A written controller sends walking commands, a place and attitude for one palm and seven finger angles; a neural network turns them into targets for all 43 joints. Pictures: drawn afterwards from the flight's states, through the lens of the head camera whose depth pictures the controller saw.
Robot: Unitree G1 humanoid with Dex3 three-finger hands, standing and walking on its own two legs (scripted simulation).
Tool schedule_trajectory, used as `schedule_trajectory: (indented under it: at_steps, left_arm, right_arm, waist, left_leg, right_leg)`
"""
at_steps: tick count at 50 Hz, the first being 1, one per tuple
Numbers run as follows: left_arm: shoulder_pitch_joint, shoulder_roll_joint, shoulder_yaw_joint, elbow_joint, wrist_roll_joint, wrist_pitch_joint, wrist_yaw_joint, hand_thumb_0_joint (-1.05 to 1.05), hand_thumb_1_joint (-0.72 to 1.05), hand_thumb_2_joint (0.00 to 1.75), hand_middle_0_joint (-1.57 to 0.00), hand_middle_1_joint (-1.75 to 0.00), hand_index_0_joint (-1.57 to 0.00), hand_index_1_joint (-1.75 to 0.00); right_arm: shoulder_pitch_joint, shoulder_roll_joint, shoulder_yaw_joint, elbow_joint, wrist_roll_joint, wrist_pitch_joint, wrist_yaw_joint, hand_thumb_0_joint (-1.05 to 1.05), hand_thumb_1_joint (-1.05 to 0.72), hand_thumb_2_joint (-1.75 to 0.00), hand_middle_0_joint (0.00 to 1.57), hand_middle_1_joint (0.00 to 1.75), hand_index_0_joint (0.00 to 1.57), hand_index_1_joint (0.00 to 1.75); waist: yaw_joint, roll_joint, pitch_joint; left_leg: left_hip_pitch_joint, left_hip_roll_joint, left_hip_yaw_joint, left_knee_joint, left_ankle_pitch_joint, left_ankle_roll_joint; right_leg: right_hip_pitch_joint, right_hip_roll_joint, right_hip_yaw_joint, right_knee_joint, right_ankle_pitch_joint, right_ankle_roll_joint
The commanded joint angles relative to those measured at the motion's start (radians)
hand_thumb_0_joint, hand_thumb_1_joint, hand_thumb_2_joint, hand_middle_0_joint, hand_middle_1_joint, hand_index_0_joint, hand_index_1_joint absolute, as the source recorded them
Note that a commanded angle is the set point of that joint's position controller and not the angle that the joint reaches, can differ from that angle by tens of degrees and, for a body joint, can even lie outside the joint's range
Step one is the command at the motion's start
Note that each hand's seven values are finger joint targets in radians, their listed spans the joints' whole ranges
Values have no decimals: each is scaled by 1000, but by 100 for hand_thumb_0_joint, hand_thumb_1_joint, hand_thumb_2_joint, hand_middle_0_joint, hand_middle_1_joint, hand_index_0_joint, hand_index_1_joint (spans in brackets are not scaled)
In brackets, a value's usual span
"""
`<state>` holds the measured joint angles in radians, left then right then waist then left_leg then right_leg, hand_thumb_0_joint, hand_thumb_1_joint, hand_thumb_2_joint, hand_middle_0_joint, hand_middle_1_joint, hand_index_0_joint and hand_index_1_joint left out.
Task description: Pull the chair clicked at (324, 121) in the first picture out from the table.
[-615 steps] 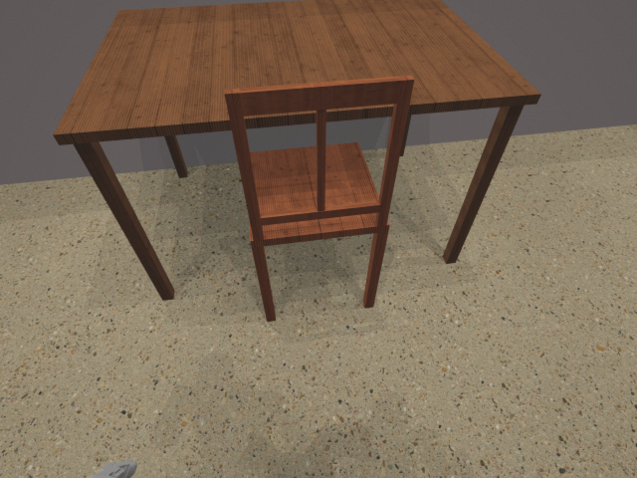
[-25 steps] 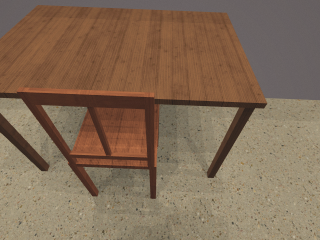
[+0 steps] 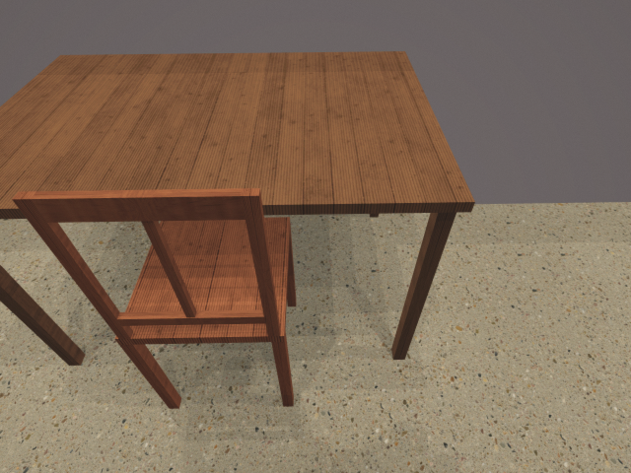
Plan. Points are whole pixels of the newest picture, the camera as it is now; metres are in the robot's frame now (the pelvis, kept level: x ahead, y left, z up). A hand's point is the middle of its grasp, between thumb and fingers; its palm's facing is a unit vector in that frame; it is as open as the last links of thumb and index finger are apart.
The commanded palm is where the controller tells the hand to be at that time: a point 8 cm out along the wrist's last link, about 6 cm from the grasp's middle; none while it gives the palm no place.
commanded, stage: come to a stop and stand still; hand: left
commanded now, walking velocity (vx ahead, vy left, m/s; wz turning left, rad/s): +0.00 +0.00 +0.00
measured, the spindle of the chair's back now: (173, 273) +0.48 +0.30 -0.10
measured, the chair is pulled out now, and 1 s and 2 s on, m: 0.00 0.00 0.00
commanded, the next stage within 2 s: look again from close up in 0.06 s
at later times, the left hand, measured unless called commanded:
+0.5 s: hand out of the picture +0.02 +0.24 -0.18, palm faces +0.04 -0.98 -0.20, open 7.4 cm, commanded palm none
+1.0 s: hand out of the picture +0.00 +0.26 -0.18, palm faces +0.00 -0.98 -0.18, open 7.4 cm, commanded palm none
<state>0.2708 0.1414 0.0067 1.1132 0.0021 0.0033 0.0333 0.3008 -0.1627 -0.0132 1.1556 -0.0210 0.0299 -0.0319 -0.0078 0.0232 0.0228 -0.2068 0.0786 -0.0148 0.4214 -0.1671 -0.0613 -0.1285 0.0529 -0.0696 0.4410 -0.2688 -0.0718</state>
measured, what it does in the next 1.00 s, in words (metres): shifts its weight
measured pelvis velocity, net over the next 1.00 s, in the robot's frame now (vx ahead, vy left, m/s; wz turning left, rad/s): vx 0.02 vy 0.09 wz -0.02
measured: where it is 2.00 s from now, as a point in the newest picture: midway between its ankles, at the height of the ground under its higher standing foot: outside the picture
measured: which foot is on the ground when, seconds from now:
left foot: down 0.00-1.00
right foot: down 0.00-1.00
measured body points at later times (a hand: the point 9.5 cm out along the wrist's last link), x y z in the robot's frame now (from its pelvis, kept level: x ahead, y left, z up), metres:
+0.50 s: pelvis +0.01 +0.07 -0.01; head +0.00 +0.07 +0.44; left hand +0.02 +0.29 -0.16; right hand +0.01 -0.16 -0.16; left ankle +0.02 +0.15 -0.74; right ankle -0.01 -0.07 -0.74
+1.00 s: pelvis +0.02 +0.09 +0.00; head +0.03 +0.10 +0.45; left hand +0.01 +0.31 -0.17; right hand +0.03 -0.15 -0.15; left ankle +0.02 +0.15 -0.74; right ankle -0.01 -0.07 -0.74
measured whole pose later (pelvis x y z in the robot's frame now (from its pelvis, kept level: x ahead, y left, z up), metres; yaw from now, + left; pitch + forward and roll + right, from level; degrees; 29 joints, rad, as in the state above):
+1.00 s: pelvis +0.02 +0.09 +0.00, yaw -1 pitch +0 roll +0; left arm 0.31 0.18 -0.01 1.09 0.01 0.00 0.04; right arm 0.25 -0.16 0.02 1.10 -0.01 -0.02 -0.03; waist 0.01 -0.03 0.03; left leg -0.21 -0.05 0.08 0.46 -0.25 0.08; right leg -0.16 -0.06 -0.01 0.45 -0.28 0.05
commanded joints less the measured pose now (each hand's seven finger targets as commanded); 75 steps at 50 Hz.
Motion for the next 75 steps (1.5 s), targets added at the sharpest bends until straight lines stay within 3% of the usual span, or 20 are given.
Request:
schedule_trajectory:
  at_steps: [1, 7, 8, 9, 10, 11, 12, 14, 15, 16, 17, 19, 20, 23, 27, 32, 42, 52, 61, 75]
  left_arm:
    - [44, 121, 28, -29, 1, -11, 2, 0, 90, 90, -20, -30, -20, -30]
    - [66, 95, 26, -12, -2, -15, 0, 0, 90, 90, -20, -30, -20, -30]
    - [165, 107, 20, 4, 23, -61, 43, 0, 90, 90, -20, -30, -20, -30]
    - [143, 155, 26, -37, 23, -71, 39, 0, 90, 90, -20, -30, -20, -30]
    - [105, 163, 30, -52, 21, -73, 29, 0, 90, 90, -20, -30, -20, -30]
    - [85, 156, 32, -60, 23, -71, 29, 0, 90, 90, -20, -30, -20, -30]
    - [70, 143, 32, -78, 24, -68, 28, 0, 90, 90, -20, -30, -20, -30]
    - [63, 123, 25, -85, 18, -54, 26, 0, 90, 90, -20, -30, -20, -30]
    - [63, 112, 23, -92, 16, -46, 23, 0, 90, 90, -20, -30, -20, -30]
    - [80, 86, 19, -90, 13, -40, 23, 0, 90, 90, -20, -30, -20, -30]
    - [97, 72, 17, -88, 12, -35, 24, 0, 90, 90, -20, -30, -20, -30]
    - [101, 75, 12, -82, 17, -22, 22, 0, 90, 90, -20, -30, -20, -30]
    - [110, 78, 10, -82, 18, -19, 19, 0, 90, 90, -20, -30, -20, -30]
    - [111, 80, 7, -81, 19, -18, 15, 0, 90, 90, -20, -30, -20, -30]
    - [107, 95, 6, -92, 20, -14, 10, 0, 90, 90, -20, -30, -20, -30]
    - [103, 113, 4, -90, 20, -17, 6, 0, 90, 90, -20, -30, -20, -30]
    - [107, 123, -3, -66, 15, -16, 8, 0, 90, 90, -20, -30, -20, -30]
    - [112, 118, -6, -43, 16, -14, 10, 0, 90, 90, -20, -30, -20, -30]
    - [115, 115, -4, -39, 15, -19, 12, 0, 90, 90, -20, -30, -20, -30]
    - [114, 110, -3, -34, 14, -19, 9, 0, 90, 90, -20, -30, -20, -30]
  right_arm:
    - [47, -40, -4, -25, 2, -21, -2, 0, -90, -90, 20, 30, 20, 30]
    - [86, -32, -2, -13, 3, -32, -8, 0, -90, -90, 20, 30, 20, 30]
    - [-51, -56, 3, -89, 8, -53, 4, 0, -90, -90, 20, 30, 20, 30]
    - [32, -13, 0, -128, 10, -43, 7, 0, -90, -90, 20, 30, 20, 30]
    - [37, -11, -4, -121, 6, -38, 10, 0, -90, -90, 20, 30, 20, 30]
    - [60, -10, -5, -124, 14, -39, 11, 0, -90, -90, 20, 30, 20, 30]
    - [71, -10, -4, -127, 13, -45, 13, 0, -90, -90, 20, 30, 20, 30]
    - [102, -16, -2, -120, 13, -55, 10, 0, -90, -90, 20, 30, 20, 30]
    - [107, -22, -2, -118, 8, -60, 10, 0, -90, -90, 20, 30, 20, 30]
    - [108, -48, -4, -121, 5, -67, 8, 0, -90, -90, 20, 30, 20, 30]
    - [98, -63, -4, -125, 4, -68, 3, 0, -90, -90, 20, 30, 20, 30]
    - [59, -66, -2, -129, 6, -64, 1, 0, -90, -90, 20, 30, 20, 30]
    - [47, -69, -1, -132, 5, -62, 2, 0, -90, -90, 20, 30, 20, 30]
    - [42, -84, -4, -135, 6, -63, 2, 0, -90, -90, 20, 30, 20, 30]
    - [29, -108, -4, -139, 5, -66, 3, 0, -90, -90, 20, 30, 20, 30]
    - [13, -124, -3, -138, 8, -72, 2, 0, -90, -90, 20, 30, 20, 30]
    - [2, -128, 4, -110, 13, -74, -1, 0, -90, -90, 20, 30, 20, 30]
    - [-11, -118, 9, -82, 14, -69, 1, 0, -90, -90, 20, 30, 20, 30]
    - [-14, -107, 11, -65, 16, -71, -1, 0, -90, -90, 20, 30, 20, 30]
    - [-6, -95, 13, -50, 16, -66, 0, 0, -90, -90, 20, 30, 20, 30]
  waist:
    - [6, -6, 119]
    - [8, -25, 88]
    - [61, -87, 124]
    - [-10, -79, 17]
    - [-2, -34, -13]
    - [-16, -82, -59]
    - [-19, -101, -70]
    - [-28, -106, -68]
    - [-20, -69, -49]
    - [-9, -2, -9]
    - [4, -1, 18]
    - [15, 69, 73]
    - [23, 78, 90]
    - [19, -15, 106]
    - [18, 19, 83]
    - [18, 10, 24]
    - [13, -9, -3]
    - [13, -26, 31]
    - [17, -28, 13]
    - [18, -35, 40]
  left_leg:
    - [18, 1, -11, -25, -12, 45]
    - [19, 7, -15, -32, 30, 44]
    - [-155, -21, 33, 223, -68, 21]
    - [-150, -19, -21, 290, -174, 55]
    - [-130, -12, 7, 295, -170, 58]
    - [-114, -11, 25, 283, -194, 58]
    - [-96, -32, 40, 234, -169, 52]
    - [0, -41, 37, 94, -70, 56]
    - [9, -34, 24, 62, -18, 60]
    - [-11, 16, -29, 43, 71, 81]
    - [-50, 50, -59, 30, 88, 101]
    - [-109, 48, -93, -25, 19, 114]
    - [-125, 52, -105, -45, -10, 119]
    - [-135, 38, -113, -82, -105, 120]
    - [-111, 44, -125, -125, -146, 123]
    - [-53, 41, -110, -112, -55, 124]
    - [19, 31, -72, -70, 131, 116]
    - [10, 22, -59, -79, 86, 112]
    - [27, 14, -48, -52, 158, 112]
    - [14, 14, -50, -79, 79, 107]
  right_leg:
    - [-166, -174, 182, -230, -151, 24]
    - [-129, -163, 155, -200, -73, 21]
    - [-74, -245, 271, -155, 626, 104]
    - [-13, -316, 258, -104, 716, 65]
    - [-3, -318, 226, -91, 715, 20]
    - [-10, -301, 194, -84, 525, -36]
    - [-7, -269, 172, -70, 471, -55]
    - [-64, -217, 141, -28, 269, -33]
    - [-81, -180, 122, -3, 171, -14]
    - [-116, -145, 113, 16, 95, 10]
    - [-117, -123, 106, 7, 47, 21]
    - [-105, -112, 87, 10, -15, 31]
    - [-103, -107, 82, 11, -23, 35]
    - [-108, -114, 85, 2, -12, 39]
    - [-104, -117, 75, 9, -5, 47]
    - [-83, -133, 80, -6, 42, 52]
    - [-68, -150, 85, -20, 105, 63]
    - [-67, -159, 92, -35, 108, 66]
    - [-47, -166, 101, -43, 160, 63]
    - [-57, -162, 104, -65, 119, 59]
